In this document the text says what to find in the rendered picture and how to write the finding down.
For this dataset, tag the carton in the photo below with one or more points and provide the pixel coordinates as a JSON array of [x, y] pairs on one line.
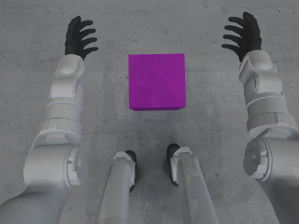
[[156, 81]]

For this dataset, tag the left robot hand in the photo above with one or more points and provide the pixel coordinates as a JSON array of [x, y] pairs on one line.
[[73, 43]]

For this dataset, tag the robot right foot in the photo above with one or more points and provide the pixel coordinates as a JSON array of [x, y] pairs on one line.
[[172, 148]]

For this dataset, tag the left robot forearm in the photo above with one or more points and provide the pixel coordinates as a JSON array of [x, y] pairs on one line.
[[62, 122]]

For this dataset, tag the robot right shin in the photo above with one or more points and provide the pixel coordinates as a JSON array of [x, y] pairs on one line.
[[185, 149]]

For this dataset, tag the right robot forearm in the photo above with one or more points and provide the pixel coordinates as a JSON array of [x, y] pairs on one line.
[[265, 100]]

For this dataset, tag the left robot upper arm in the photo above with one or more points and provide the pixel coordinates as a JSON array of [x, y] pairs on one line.
[[51, 173]]

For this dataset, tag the right robot upper arm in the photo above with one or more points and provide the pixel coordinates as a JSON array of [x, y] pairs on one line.
[[274, 164]]

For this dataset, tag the right robot hand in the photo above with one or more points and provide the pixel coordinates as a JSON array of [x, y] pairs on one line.
[[250, 35]]

